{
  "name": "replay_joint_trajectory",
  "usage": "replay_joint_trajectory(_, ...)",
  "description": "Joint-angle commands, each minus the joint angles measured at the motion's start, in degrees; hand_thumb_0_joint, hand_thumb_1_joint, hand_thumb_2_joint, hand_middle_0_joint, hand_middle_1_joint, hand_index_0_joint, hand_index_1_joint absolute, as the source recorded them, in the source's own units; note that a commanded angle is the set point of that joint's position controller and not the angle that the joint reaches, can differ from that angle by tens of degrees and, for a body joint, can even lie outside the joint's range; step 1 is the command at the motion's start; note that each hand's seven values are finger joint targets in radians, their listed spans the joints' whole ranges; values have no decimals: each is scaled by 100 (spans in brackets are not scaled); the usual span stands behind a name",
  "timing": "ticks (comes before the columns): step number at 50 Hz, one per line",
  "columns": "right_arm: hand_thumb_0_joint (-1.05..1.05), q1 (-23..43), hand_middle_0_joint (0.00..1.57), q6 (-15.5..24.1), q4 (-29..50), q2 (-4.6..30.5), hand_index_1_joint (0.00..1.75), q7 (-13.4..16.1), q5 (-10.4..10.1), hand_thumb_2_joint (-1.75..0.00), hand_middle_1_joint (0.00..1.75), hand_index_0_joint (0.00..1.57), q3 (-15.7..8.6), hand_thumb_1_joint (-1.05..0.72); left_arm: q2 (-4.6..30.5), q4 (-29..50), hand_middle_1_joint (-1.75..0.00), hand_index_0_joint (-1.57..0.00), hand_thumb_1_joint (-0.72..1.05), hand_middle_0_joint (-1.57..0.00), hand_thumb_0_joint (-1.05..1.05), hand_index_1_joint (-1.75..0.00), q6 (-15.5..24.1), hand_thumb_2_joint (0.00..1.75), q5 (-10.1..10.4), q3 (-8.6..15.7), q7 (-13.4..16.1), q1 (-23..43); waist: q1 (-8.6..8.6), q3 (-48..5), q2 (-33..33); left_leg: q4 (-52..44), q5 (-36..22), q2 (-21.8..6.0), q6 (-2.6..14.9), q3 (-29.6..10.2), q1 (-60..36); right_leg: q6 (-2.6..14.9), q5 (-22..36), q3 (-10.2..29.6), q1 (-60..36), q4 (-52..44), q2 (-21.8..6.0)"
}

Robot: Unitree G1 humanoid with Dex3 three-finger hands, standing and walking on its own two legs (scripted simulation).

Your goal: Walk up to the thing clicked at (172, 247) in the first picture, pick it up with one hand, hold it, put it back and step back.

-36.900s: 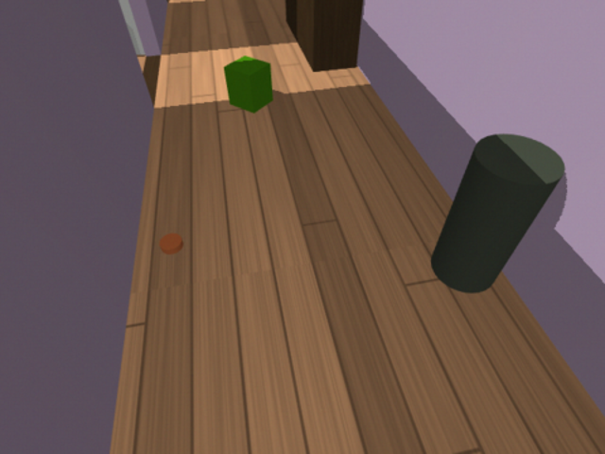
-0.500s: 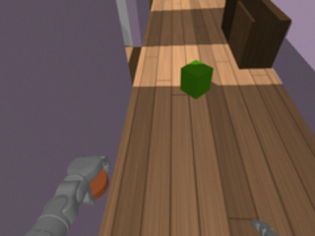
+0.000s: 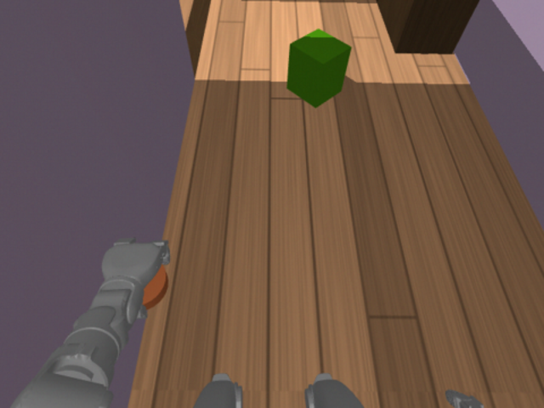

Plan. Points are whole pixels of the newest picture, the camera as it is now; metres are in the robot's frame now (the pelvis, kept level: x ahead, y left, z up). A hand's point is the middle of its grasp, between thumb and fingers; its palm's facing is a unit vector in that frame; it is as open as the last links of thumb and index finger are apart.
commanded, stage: crouch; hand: left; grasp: from above
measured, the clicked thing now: (139, 282) +0.36 +0.24 -0.12
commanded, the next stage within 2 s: lower in 1.48 s
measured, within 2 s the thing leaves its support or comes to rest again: neither
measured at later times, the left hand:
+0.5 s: hand (170, 306) +0.39 +0.24 -0.35, palm faces -0.46 +0.01 -0.89, open 11.0 cm
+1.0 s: hand (180, 311) +0.41 +0.24 -0.47, palm faces -0.46 -0.03 -0.89, open 11.0 cm
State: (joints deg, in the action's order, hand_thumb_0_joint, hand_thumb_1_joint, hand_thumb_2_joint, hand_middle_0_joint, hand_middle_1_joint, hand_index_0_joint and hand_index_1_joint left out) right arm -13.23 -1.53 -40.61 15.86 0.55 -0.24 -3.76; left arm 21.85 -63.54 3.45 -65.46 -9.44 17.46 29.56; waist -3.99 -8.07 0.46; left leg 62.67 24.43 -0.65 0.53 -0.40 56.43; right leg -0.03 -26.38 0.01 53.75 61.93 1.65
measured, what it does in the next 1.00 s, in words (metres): lowers itself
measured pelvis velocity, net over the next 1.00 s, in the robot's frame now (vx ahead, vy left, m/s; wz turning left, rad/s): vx -0.04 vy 0.00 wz -0.10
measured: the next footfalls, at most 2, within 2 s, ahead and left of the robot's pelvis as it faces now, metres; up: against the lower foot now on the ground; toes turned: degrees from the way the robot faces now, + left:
none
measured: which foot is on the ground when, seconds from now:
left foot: down 0.00-1.00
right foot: down 0.00-1.00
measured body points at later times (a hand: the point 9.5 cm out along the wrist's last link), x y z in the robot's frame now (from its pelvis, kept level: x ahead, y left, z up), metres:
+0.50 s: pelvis -0.04 +0.01 -0.20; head +0.16 +0.03 +0.20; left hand +0.41 +0.23 -0.30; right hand +0.01 -0.26 -0.33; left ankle +0.05 +0.11 -0.66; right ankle +0.03 -0.12 -0.66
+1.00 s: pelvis -0.04 +0.00 -0.30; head +0.19 +0.04 +0.08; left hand +0.43 +0.24 -0.42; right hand +0.01 -0.27 -0.42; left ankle +0.05 +0.11 -0.66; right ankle +0.03 -0.12 -0.66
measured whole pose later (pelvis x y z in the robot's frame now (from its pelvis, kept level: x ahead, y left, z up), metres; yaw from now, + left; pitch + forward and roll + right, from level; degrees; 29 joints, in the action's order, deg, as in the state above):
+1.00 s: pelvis -0.04 +0.00 -0.30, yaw -6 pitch +37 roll -7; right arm -7.5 3.8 -43.7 13.4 -5.8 7.1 0.1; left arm 35.1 -79.2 8.5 -70.4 2.7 24.2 50.3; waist -10.5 -7.6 -0.2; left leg 126.0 38.1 -1.6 1.3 -4.7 125.7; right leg -0.4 -40.7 -4.9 120.5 123.2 3.1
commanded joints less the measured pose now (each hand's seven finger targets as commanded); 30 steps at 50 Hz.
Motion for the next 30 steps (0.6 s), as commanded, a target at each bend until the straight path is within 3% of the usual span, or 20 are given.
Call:
replay_joint_trajectory(1,0,-418,20,220,419,841,30,71,79,-89,30,20,-323,-89,1143,436,-103,-82,46,-77,0,-99,35,97,-50,463,505,2227,-155,-2409,431,489,-639,146,56,18,-404,227,800,-54,614,253,95)
replay_joint_trajectory(6,0,-525,20,284,398,920,30,95,153,-90,30,20,-385,-89,1499,534,-100,-83,46,-79,0,-96,-31,97,-51,724,562,2557,-162,-3322,649,1294,-540,105,55,-121,213,270,649,-167,1478,1201,99)
replay_joint_trajectory(10,0,-579,20,319,305,907,30,100,208,-90,30,20,-366,-90,1481,199,-99,-82,43,-78,0,-95,-100,96,-10,742,540,2781,-337,-3068,548,1671,275,77,62,-187,1036,280,-27,-221,2306,1580,106)
replay_joint_trajectory(12,0,-578,20,364,299,964,30,96,234,-90,30,20,-371,-89,1810,344,-96,-81,43,-78,0,-93,-49,93,-17,931,520,2952,-285,-3441,674,1870,472,80,26,-307,1112,308,-237,-272,2589,1940,100)
replay_joint_trajectory(13,0,-555,20,368,319,948,30,83,246,-90,30,20,-351,-89,1855,171,-95,-82,43,-78,0,-92,-37,93,-53,956,517,2799,-285,-3367,687,1963,637,98,21,-300,1257,315,-390,-280,2721,2032,94)
replay_joint_trajectory(15,0,-548,20,402,269,901,30,65,273,-90,30,20,-311,-89,1644,25,-95,-82,44,-79,0,-91,26,92,-50,863,503,2936,-401,-3273,551,2259,805,113,54,-297,1699,310,-519,-296,3014,2225,105)
replay_joint_trajectory(16,0,-556,20,423,265,851,30,59,283,-90,30,20,-288,-89,1804,195,-94,-84,45,-80,0,-91,96,92,-34,911,523,3244,-456,-3393,467,2456,911,131,82,-225,1960,296,-608,-261,2991,2256,131)
replay_joint_trajectory(17,0,-577,20,450,186,888,30,52,299,-89,30,20,-269,-89,1879,-2,-93,-83,45,-79,0,-90,135,92,-85,964,530,3203,-514,-3302,425,2642,917,133,100,-246,2177,276,-609,-263,3194,2386,109)
replay_joint_trajectory(20,0,-575,20,533,127,907,30,-27,361,-90,30,20,-211,-89,2156,132,-95,-85,46,-81,0,-91,298,95,-171,1096,590,3447,-475,-3705,742,3073,691,148,98,-232,2369,287,-466,-299,3552,2812,103)
replay_joint_trajectory(22,0,-577,20,565,77,925,30,-86,394,-90,30,20,-194,-89,2019,17,-95,-86,49,-82,0,-91,343,94,-228,1040,636,3435,-515,-3766,968,3187,628,118,51,-344,2216,315,-491,-390,4031,3067,100)
replay_joint_trajectory(24,0,-625,20,580,0,980,30,-141,431,-90,30,20,-192,-90,2232,19,-93,-87,50,-84,0,-89,403,93,-324,1147,695,3578,-492,-4075,1148,3443,346,107,48,-338,2217,311,-247,-436,4121,3313,120)
replay_joint_trajectory(25,0,-646,20,590,11,913,30,-180,452,-90,30,20,-173,-90,2249,-3,-93,-88,51,-85,0,-90,400,93,-319,1165,728,3452,-451,-4185,1069,3566,227,100,64,-310,2167,299,-165,-446,4070,3349,132)
replay_joint_trajectory(27,0,-662,20,596,-27,890,30,-253,502,-90,30,20,-157,-90,2087,7,-95,-90,53,-87,0,-92,417,99,-307,1105,784,3613,-539,-4205,1230,3715,192,90,55,-304,2309,295,-105,-477,4212,3510,129)
replay_joint_trajectory(30,0,-686,20,605,-104,968,30,-320,549,-90,30,20,-160,-90,2197,-131,-96,-89,53,-86,0,-93,378,96,-325,1190,840,3711,-549,-4214,1424,3930,58,57,29,-364,2373,296,-22,-539,4528,3827,108)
